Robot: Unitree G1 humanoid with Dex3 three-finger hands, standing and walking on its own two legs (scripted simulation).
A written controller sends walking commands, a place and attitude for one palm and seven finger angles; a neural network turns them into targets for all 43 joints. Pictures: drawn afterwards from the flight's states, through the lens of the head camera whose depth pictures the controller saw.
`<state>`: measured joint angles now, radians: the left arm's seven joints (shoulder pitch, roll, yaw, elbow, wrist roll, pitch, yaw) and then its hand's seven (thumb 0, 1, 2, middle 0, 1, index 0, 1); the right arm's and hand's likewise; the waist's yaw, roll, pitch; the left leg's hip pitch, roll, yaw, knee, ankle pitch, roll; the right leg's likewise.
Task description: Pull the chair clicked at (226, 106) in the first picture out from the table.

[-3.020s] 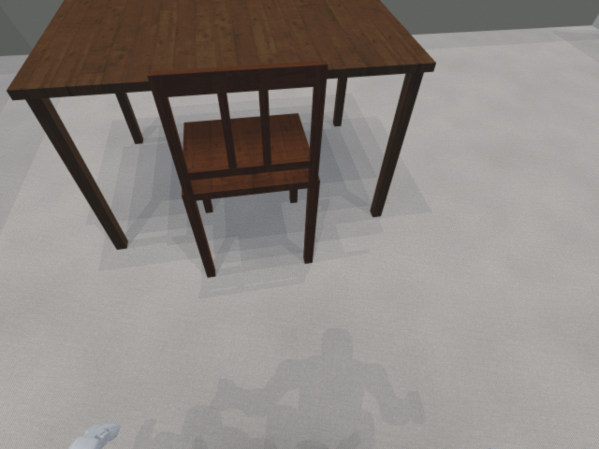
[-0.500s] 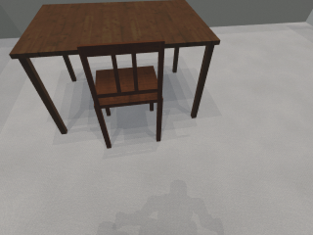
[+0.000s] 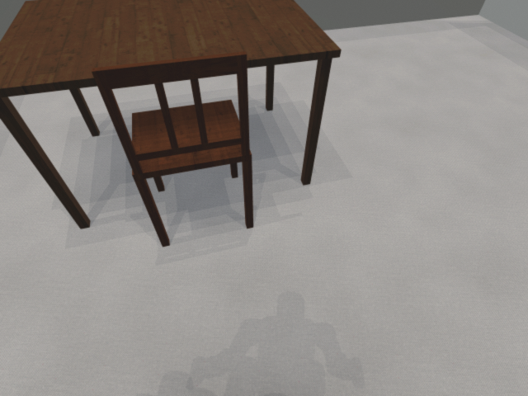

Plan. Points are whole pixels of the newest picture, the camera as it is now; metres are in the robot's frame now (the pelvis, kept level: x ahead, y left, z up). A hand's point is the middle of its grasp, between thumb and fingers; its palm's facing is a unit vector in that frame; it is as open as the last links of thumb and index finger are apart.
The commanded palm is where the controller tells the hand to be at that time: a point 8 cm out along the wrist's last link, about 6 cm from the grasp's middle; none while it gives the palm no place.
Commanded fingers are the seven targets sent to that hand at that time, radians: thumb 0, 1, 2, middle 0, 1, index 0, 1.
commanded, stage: walk to a spot facing it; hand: left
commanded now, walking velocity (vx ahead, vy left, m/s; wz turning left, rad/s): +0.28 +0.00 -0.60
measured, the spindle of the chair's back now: (167, 117) +0.87 +0.37 -0.11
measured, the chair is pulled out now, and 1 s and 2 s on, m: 0.00 0.00 0.00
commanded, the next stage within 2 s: turn to face it in 0.58 s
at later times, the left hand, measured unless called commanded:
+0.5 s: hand out of the picture +0.04 +0.12 -0.14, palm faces -0.08 -0.97 -0.21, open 7.4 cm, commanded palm none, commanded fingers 0.00 0.90 0.90 -0.20 -0.30 -0.20 -0.30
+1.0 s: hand (216, 255) +0.43 +0.15 -0.17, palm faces -0.21 -0.96 -0.15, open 7.3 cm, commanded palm none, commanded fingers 0.00 0.90 0.90 -0.20 -0.30 -0.20 -0.30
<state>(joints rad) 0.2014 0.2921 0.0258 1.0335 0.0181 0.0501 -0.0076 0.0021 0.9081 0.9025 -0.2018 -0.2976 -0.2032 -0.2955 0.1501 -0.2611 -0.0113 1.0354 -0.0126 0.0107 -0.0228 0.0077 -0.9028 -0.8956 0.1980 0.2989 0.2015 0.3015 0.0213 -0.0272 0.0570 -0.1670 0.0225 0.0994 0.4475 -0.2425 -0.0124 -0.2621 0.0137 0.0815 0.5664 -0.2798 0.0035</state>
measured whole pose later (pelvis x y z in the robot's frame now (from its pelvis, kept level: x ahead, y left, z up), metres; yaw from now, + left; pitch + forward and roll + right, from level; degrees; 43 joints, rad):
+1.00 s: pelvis +0.30 +0.00 +0.01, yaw -16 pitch +0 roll -2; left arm 0.17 0.20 0.06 0.96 0.02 -0.01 0.03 0.00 0.91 0.90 -0.20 -0.30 -0.20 -0.29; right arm 0.30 -0.17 -0.04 1.04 -0.01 -0.04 -0.04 -0.01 -0.94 -0.90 0.20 0.30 0.20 0.30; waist -0.01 -0.05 0.05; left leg -0.21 -0.07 0.05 0.41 -0.20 0.13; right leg -0.51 -0.05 0.02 1.11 -0.32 0.05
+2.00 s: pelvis +0.31 -0.09 +0.00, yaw +17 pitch -2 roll +2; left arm 0.24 0.21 0.03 0.91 0.02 0.01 0.02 0.00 0.91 0.90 -0.20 -0.30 -0.21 -0.30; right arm 0.17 -0.29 -0.09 0.93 -0.01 0.08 0.01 0.01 -0.91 -0.90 0.19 0.30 0.20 0.30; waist -0.01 0.02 0.08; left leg -0.45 -0.02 -0.07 1.06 -0.42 -0.05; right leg -0.16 -0.05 -0.05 0.48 -0.28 -0.01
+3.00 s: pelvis +0.50 -0.02 +0.00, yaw +21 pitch -1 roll +0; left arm 0.22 0.15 0.06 1.04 0.01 -0.06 0.03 -0.01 0.95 0.90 -0.20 -0.30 -0.20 -0.30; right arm 0.31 -0.14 -0.05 1.08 -0.02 -0.02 -0.02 0.01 -0.91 -0.90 0.19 0.30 0.20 0.30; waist -0.03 0.03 0.04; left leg -0.46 0.07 0.02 1.08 -0.33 0.02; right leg -0.23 0.04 -0.13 0.43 -0.18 -0.09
